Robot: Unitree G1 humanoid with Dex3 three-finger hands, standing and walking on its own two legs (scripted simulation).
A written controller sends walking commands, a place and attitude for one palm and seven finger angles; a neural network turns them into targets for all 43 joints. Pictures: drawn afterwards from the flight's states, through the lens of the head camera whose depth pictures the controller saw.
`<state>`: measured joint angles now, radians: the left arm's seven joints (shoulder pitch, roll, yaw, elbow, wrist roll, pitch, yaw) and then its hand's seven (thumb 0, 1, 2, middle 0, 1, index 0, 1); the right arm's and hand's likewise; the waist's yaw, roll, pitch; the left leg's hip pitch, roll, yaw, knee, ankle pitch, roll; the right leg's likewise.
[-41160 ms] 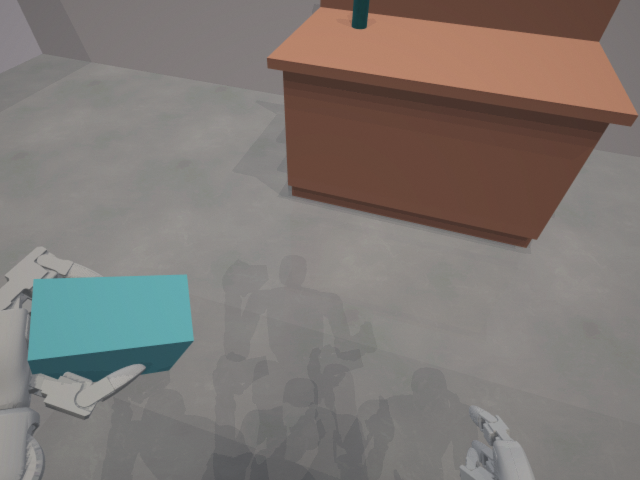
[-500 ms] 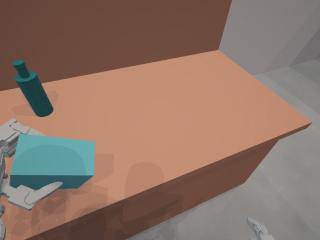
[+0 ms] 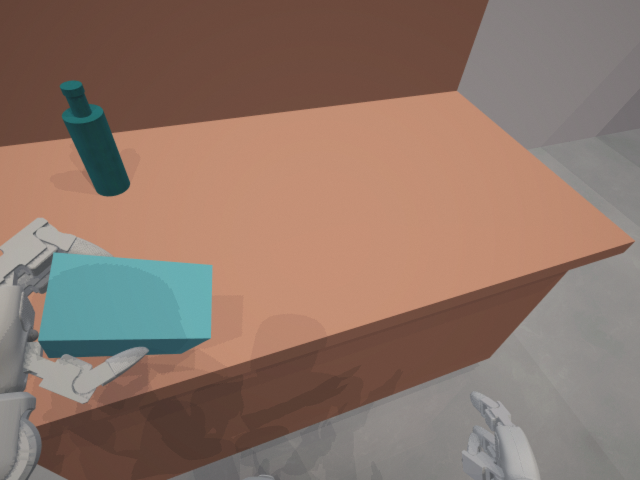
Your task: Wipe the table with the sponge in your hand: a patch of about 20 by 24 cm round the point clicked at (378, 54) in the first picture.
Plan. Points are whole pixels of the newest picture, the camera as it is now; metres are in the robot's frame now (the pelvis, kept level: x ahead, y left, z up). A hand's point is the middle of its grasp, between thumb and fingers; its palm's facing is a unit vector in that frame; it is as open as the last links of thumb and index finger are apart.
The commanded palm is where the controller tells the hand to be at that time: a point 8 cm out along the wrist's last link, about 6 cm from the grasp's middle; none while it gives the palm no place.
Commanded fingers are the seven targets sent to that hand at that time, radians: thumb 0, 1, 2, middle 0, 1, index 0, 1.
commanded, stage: step back with the hand held close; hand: left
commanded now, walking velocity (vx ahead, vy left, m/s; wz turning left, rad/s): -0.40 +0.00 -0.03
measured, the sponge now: (152, 312) +0.24 +0.19 +0.15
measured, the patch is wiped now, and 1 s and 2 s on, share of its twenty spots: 0.95 0.95 0.95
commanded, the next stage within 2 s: stop stepping back and stand still in 0.54 s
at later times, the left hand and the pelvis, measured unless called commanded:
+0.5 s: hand out of the picture +0.07 +0.22 +0.18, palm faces +0.28 -0.89 -0.37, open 10.6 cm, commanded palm +0.03 +0.27 +0.19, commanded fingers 0.00 0.10 1.30 -1.20 -1.60 -1.20 -1.60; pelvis -0.15 +0.00 +0.00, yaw -3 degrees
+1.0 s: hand out of the picture -0.14 +0.24 +0.18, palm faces +0.38 -0.87 -0.31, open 10.6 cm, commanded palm -0.19 +0.28 +0.19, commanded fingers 0.00 0.10 1.30 -1.20 -1.60 -1.20 -1.60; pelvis -0.35 +0.00 -0.01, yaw +0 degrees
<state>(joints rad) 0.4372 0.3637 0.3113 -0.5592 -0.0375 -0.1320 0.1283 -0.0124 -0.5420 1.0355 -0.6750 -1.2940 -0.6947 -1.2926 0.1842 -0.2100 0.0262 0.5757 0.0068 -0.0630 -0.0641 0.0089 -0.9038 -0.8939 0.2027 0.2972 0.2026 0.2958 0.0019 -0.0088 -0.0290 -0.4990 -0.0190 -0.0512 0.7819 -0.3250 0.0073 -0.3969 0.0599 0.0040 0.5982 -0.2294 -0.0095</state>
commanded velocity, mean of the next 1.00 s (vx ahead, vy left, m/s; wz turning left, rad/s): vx -0.09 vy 0.00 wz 0.00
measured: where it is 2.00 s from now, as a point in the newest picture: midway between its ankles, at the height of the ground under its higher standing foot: outside the picture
